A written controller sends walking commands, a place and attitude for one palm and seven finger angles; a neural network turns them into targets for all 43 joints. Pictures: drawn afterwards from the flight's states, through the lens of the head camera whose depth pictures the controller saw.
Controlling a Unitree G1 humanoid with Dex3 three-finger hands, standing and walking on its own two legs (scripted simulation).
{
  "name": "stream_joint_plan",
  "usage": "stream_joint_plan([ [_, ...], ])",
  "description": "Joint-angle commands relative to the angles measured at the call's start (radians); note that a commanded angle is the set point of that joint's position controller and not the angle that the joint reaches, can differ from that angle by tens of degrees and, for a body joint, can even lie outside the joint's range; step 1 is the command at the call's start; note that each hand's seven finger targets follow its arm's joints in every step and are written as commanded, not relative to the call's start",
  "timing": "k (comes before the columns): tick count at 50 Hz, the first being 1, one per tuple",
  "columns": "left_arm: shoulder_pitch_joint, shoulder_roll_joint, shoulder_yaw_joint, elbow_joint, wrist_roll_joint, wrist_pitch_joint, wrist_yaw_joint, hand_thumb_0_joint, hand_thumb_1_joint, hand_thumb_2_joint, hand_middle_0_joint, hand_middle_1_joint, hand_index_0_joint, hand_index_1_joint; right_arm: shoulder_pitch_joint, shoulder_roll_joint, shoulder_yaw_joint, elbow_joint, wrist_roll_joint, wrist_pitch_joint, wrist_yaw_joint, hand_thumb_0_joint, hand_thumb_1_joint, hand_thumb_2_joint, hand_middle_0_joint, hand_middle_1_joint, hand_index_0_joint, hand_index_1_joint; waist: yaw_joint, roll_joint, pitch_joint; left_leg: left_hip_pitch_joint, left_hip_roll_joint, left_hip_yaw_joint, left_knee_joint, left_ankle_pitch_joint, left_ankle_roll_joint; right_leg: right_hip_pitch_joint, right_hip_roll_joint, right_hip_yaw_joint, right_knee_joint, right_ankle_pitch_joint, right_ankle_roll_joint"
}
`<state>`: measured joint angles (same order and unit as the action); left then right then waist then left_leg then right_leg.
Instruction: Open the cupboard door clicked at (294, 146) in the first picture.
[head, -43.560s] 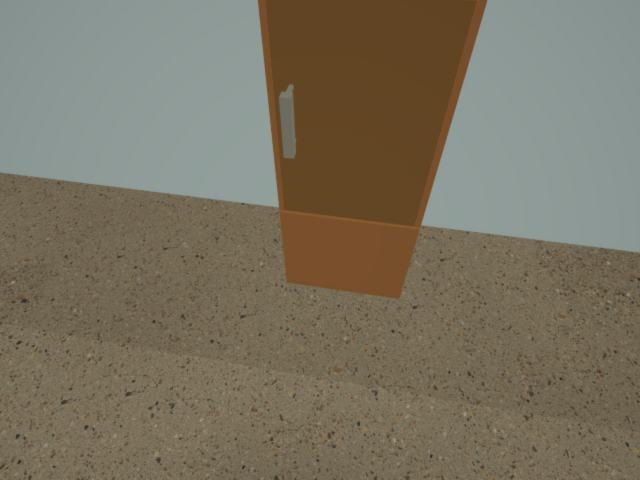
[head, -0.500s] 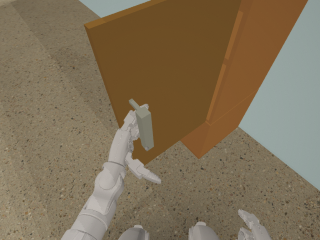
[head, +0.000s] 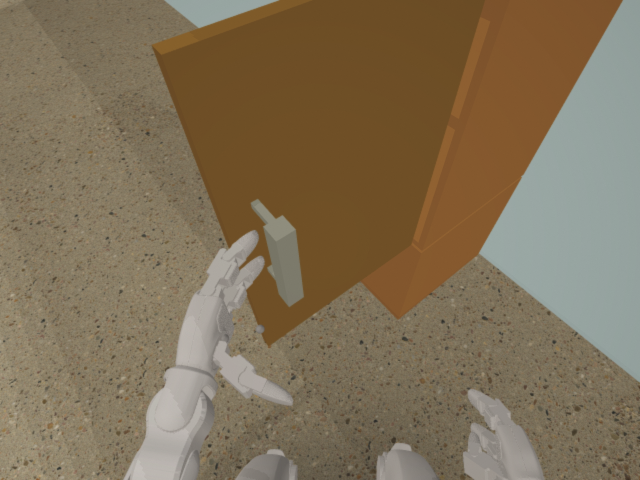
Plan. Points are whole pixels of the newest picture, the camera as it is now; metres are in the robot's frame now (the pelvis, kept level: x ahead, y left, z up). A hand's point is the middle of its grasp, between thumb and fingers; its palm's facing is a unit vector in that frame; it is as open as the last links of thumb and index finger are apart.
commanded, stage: slide the hand sideways off the handle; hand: left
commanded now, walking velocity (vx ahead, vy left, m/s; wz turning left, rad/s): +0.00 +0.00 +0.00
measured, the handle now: (276, 254) +0.38 +0.08 +0.05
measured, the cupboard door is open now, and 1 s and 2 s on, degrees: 89 89 89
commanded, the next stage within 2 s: draw the hand back to the body in 0.46 s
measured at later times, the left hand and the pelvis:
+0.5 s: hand (204, 362) +0.24 +0.15 +0.05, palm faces -0.08 -1.00 -0.05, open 16.3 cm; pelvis +0.00 -0.01 -0.01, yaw +1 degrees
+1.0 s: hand (146, 355) +0.23 +0.18 +0.11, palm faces -0.05 -0.99 -0.08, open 16.3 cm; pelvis +0.02 +0.01 +0.02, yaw +0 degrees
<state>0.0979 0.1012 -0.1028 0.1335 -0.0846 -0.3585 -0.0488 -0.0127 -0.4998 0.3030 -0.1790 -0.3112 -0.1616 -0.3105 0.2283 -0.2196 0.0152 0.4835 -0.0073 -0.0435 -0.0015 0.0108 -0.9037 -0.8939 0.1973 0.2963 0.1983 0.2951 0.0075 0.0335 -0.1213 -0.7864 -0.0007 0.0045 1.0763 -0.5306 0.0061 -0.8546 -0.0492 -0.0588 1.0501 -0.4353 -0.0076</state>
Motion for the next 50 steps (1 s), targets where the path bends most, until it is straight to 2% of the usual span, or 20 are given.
stream_joint_plan([
  [1,-0.101,0.082,0.092,-0.252,-0.035,-0.062,-0.030,0.000,-0.500,0.300,-0.150,-0.300,-0.150,-0.300,-0.029,-0.114,-0.048,-0.150,0.009,-0.061,-0.019,0.000,-0.900,-0.900,0.200,0.300,0.200,0.300,-0.011,-0.090,-0.266,0.032,-0.025,-0.018,-0.156,0.220,0.003,0.285,0.035,0.031,-0.134,0.207,-0.023],
  [3,-0.069,0.087,0.098,-0.280,-0.044,-0.063,-0.047,0.000,-0.500,0.300,-0.150,-0.300,-0.150,-0.300,-0.033,-0.112,-0.048,-0.155,0.010,-0.067,-0.022,0.000,-0.900,-0.900,0.200,0.300,0.200,0.300,-0.005,-0.061,-0.283,0.036,-0.028,-0.013,-0.146,0.245,0.004,0.295,0.033,0.035,-0.127,0.235,-0.024],
  [5,-0.009,0.088,0.109,-0.284,-0.062,-0.061,-0.063,0.000,-0.500,0.300,-0.150,-0.300,-0.150,-0.300,-0.024,-0.111,-0.048,-0.159,0.012,-0.072,-0.023,0.000,-0.900,-0.900,0.200,0.300,0.200,0.300,-0.006,-0.072,-0.270,0.034,-0.028,-0.012,-0.142,0.258,0.004,0.298,0.036,0.034,-0.130,0.257,-0.021],
  [7,0.011,0.124,0.142,-0.293,-0.071,-0.060,-0.076,0.000,-0.500,0.300,-0.150,-0.300,-0.150,-0.300,-0.025,-0.118,-0.048,-0.161,0.014,-0.075,-0.027,0.000,-0.900,-0.900,0.200,0.300,0.200,0.300,-0.008,-0.079,-0.254,0.010,-0.028,-0.013,-0.135,0.245,0.005,0.302,0.036,0.040,-0.134,0.238,-0.022],
  [11,0.026,0.143,0.168,-0.318,-0.093,-0.070,-0.109,0.000,-0.500,0.300,-0.150,-0.300,-0.150,-0.300,-0.026,-0.119,-0.050,-0.163,0.014,-0.088,-0.035,0.000,-0.900,-0.900,0.200,0.300,0.200,0.300,-0.014,-0.083,-0.258,-0.005,-0.030,-0.010,-0.117,0.213,0.006,0.293,0.034,0.054,-0.139,0.200,-0.016],
  [14,0.068,0.170,0.194,-0.337,-0.112,-0.078,-0.144,0.000,-0.500,0.300,-0.150,-0.300,-0.150,-0.300,-0.022,-0.125,-0.051,-0.164,0.017,-0.097,-0.040,0.000,-0.900,-0.900,0.200,0.300,0.200,0.300,-0.015,-0.069,-0.266,-0.012,-0.029,-0.010,-0.104,0.232,0.005,0.299,0.033,0.060,-0.132,0.223,-0.016],
  [15,0.080,0.155,0.179,-0.347,-0.119,-0.078,-0.157,0.000,-0.500,0.300,-0.150,-0.300,-0.150,-0.300,-0.026,-0.125,-0.050,-0.167,0.019,-0.102,-0.040,0.000,-0.900,-0.900,0.200,0.300,0.200,0.300,-0.015,-0.042,-0.257,-0.005,-0.030,-0.010,-0.106,0.229,0.005,0.286,0.035,0.056,-0.131,0.215,-0.017],
  [18,0.097,0.181,0.204,-0.329,-0.139,-0.070,-0.185,0.000,-0.500,0.300,-0.150,-0.300,-0.150,-0.300,-0.021,-0.134,-0.050,-0.168,0.021,-0.110,-0.046,0.000,-0.900,-0.900,0.200,0.300,0.200,0.300,-0.027,-0.075,-0.231,-0.036,-0.028,-0.012,-0.087,0.205,0.006,0.270,0.035,0.070,-0.144,0.171,-0.011],
  [20,0.106,0.201,0.234,-0.346,-0.151,-0.071,-0.198,0.000,-0.500,0.300,-0.150,-0.300,-0.150,-0.300,-0.022,-0.136,-0.051,-0.170,0.023,-0.116,-0.049,0.000,-0.900,-0.900,0.200,0.300,0.200,0.300,-0.018,-0.060,-0.239,-0.040,-0.029,-0.013,-0.085,0.192,0.004,0.269,0.034,0.071,-0.143,0.139,-0.014],
  [25,0.097,0.183,0.198,-0.397,-0.157,-0.061,-0.204,0.000,-0.500,0.300,-0.150,-0.300,-0.150,-0.300,-0.013,-0.140,-0.048,-0.178,0.023,-0.135,-0.053,0.000,-0.900,-0.900,0.200,0.300,0.200,0.300,-0.029,-0.024,-0.240,-0.012,-0.026,-0.026,-0.089,0.204,0.004,0.223,0.041,0.039,-0.119,0.143,-0.016],
  [27,0.086,0.181,0.186,-0.388,-0.145,-0.051,-0.195,0.000,-0.500,0.300,-0.150,-0.300,-0.150,-0.300,-0.009,-0.145,-0.047,-0.179,0.022,-0.140,-0.055,0.000,-0.900,-0.900,0.200,0.300,0.200,0.300,-0.036,-0.039,-0.225,-0.015,-0.023,-0.034,-0.091,0.198,0.005,0.201,0.045,0.027,-0.114,0.122,-0.018],
  [29,0.085,0.201,0.200,-0.434,-0.136,-0.045,-0.179,0.000,-0.500,0.300,-0.150,-0.300,-0.150,-0.300,-0.007,-0.144,-0.049,-0.187,0.023,-0.144,-0.055,0.000,-0.900,-0.900,0.200,0.300,0.200,0.300,-0.021,-0.004,-0.254,0.014,-0.022,-0.037,-0.108,0.204,0.001,0.209,0.043,0.020,-0.107,0.127,-0.020],
  [32,0.195,0.255,0.254,-0.528,-0.139,-0.009,-0.152,0.000,-0.500,0.300,-0.150,-0.300,-0.150,-0.300,-0.001,-0.137,-0.045,-0.214,0.026,-0.137,-0.056,0.000,-0.900,-0.900,0.200,0.300,0.200,0.300,0.010,0.015,-0.306,0.068,-0.026,-0.032,-0.153,0.260,0.002,0.301,0.048,0.014,-0.129,0.186,-0.023],
  [37,0.258,0.231,0.265,-0.521,-0.150,0.048,-0.138,0.000,-0.500,0.300,-0.150,-0.300,-0.150,-0.300,-0.011,-0.128,-0.034,-0.218,0.039,-0.123,-0.062,0.000,-0.900,-0.900,0.200,0.300,0.200,0.300,-0.007,-0.037,-0.189,0.080,-0.019,-0.034,-0.205,0.218,0.002,0.312,0.055,0.003,-0.196,0.143,-0.015],
  [38,0.260,0.213,0.246,-0.518,-0.153,0.056,-0.144,0.000,-0.500,0.300,-0.150,-0.300,-0.150,-0.300,-0.012,-0.128,-0.029,-0.221,0.039,-0.124,-0.062,0.000,-0.900,-0.900,0.200,0.300,0.200,0.300,-0.012,-0.023,-0.161,0.082,-0.019,-0.033,-0.214,0.197,0.000,0.304,0.054,0.002,-0.206,0.122,-0.013],
  [40,0.240,0.227,0.258,-0.523,-0.164,0.065,-0.155,0.000,-0.500,0.300,-0.150,-0.300,-0.150,-0.300,-0.009,-0.134,-0.026,-0.217,0.041,-0.130,-0.067,0.000,-0.900,-0.900,0.200,0.300,0.200,0.300,-0.020,-0.023,-0.132,0.096,-0.017,-0.036,-0.231,0.160,0.000,0.294,0.055,0.001,-0.231,0.078,-0.011],
  [43,0.236,0.234,0.258,-0.555,-0.174,0.071,-0.176,0.000,-0.500,0.300,-0.150,-0.300,-0.150,-0.300,-0.006,-0.138,-0.021,-0.216,0.042,-0.148,-0.073,0.000,-0.900,-0.900,0.200,0.300,0.200,0.300,-0.021,-0.015,-0.142,0.142,-0.014,-0.043,-0.252,0.187,0.001,0.320,0.057,-0.006,-0.244,0.106,-0.011],
  [46,0.276,0.266,0.303,-0.600,-0.194,0.080,-0.196,0.000,-0.500,0.300,-0.150,-0.300,-0.150,-0.300,-0.004,-0.136,-0.020,-0.212,0.045,-0.163,-0.077,0.000,-0.900,-0.900,0.200,0.300,0.200,0.300,-0.003,0.013,-0.170,0.187,-0.013,-0.042,-0.270,0.257,-0.003,0.372,0.057,-0.012,-0.246,0.188,-0.013],
  [49,0.298,0.276,0.332,-0.603,-0.209,0.102,-0.205,0.000,-0.465,0.315,-0.151,-0.300,-0.151,-0.300,-0.008,-0.132,-0.018,-0.198,0.048,-0.170,-0.076,0.000,-0.900,-0.900,0.200,0.300,0.200,0.300,-0.002,0.008,-0.137,0.208,-0.009,-0.046,-0.289,0.300,-0.007,0.394,0.061,-0.021,-0.259,0.235,-0.012],
  [50,0.307,0.282,0.341,-0.626,-0.211,0.105,-0.207,0.000,-0.430,0.330,-0.153,-0.300,-0.153,-0.300,-0.013,-0.133,-0.018,-0.197,0.049,-0.175,-0.075,0.000,-0.900,-0.900,0.200,0.300,0.200,0.300,0.006,0.032,-0.148,0.226,-0.009,-0.047,-0.296,0.322,-0.010,0.408,0.061,-0.023,-0.257,0.253,-0.014],
])
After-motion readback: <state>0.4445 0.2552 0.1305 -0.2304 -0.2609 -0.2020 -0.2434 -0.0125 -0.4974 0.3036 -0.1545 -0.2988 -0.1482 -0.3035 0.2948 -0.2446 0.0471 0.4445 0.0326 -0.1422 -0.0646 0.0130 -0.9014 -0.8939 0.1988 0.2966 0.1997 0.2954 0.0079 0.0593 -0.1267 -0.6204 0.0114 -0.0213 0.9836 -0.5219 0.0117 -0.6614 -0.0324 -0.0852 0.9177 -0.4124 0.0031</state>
